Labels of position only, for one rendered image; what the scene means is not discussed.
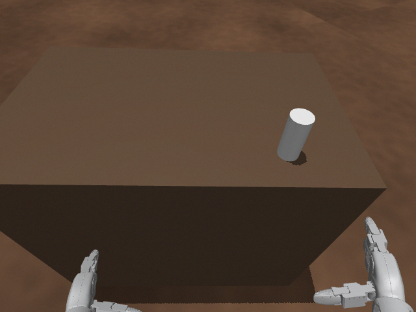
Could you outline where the can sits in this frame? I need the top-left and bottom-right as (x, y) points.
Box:
(277, 109), (315, 161)

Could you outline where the right robot hand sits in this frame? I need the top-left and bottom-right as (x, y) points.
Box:
(313, 217), (406, 308)

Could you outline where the left robot hand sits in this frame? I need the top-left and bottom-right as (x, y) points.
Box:
(66, 250), (141, 312)

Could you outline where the right robot arm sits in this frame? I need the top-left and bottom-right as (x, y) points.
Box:
(372, 297), (414, 312)

